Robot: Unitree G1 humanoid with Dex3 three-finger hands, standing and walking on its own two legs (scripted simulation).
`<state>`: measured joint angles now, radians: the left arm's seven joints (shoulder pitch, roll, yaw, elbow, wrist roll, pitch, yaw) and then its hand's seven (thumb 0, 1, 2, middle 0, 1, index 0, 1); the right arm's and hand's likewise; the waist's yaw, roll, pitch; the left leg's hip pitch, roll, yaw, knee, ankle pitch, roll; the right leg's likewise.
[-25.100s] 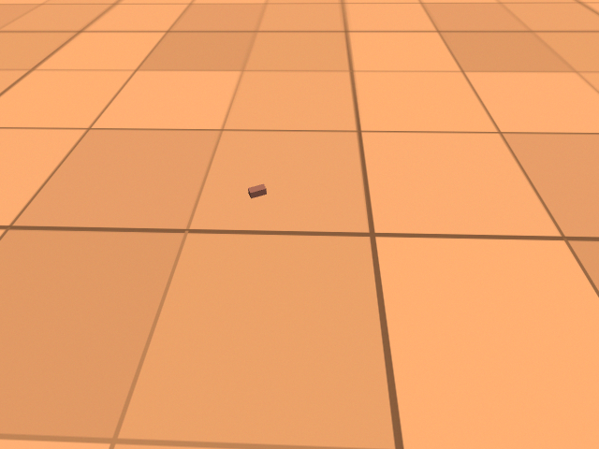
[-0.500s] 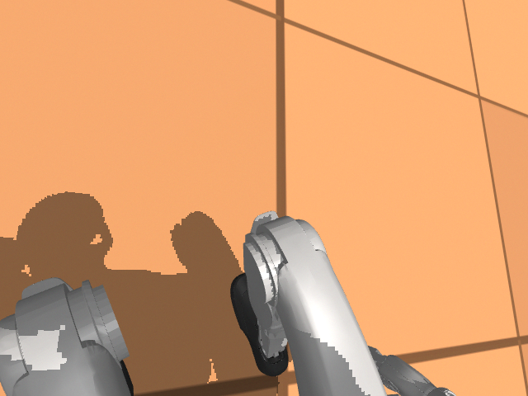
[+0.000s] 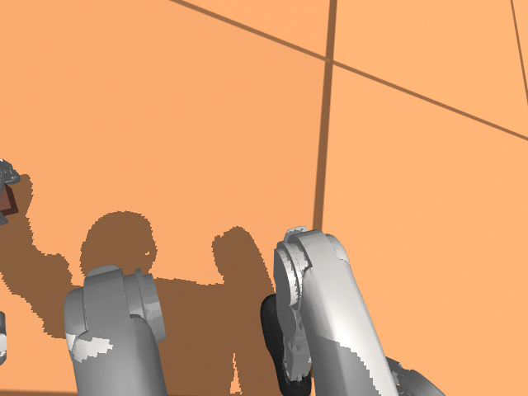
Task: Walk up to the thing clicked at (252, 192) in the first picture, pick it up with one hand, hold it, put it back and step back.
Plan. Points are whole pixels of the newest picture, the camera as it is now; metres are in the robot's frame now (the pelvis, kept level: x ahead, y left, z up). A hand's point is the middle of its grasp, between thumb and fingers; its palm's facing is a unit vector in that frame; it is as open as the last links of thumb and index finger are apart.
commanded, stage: settle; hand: left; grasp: from above
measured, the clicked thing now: out of the picture +0.43 +0.37 -0.23
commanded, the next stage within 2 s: lift in 0.42 s
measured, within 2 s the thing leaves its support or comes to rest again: neither
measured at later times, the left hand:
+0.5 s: hand out of the picture +0.41 +0.33 -0.12, palm faces -0.42 -0.10 -0.90, open 7.0 cm
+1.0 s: hand out of the picture +0.38 +0.34 -0.03, palm faces -0.42 -0.12 -0.90, open 7.0 cm
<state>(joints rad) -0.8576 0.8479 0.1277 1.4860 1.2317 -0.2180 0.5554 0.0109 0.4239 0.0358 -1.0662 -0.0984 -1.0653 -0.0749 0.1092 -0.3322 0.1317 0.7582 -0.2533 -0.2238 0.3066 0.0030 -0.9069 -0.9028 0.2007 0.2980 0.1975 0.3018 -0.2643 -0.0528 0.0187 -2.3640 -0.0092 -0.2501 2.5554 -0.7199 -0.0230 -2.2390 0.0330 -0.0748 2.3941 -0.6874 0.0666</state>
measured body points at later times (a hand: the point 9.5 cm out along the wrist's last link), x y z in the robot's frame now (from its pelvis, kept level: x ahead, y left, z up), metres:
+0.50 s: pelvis -0.01 -0.01 +0.03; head +0.20 +0.07 +0.41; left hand +0.43 +0.33 -0.07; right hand +0.08 -0.28 -0.07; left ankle +0.06 +0.13 -0.27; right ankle +0.11 -0.14 -0.27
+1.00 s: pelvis -0.01 -0.01 +0.09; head +0.18 +0.06 +0.49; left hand +0.40 +0.34 +0.02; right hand +0.10 -0.28 -0.02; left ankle +0.06 +0.13 -0.27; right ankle +0.11 -0.14 -0.27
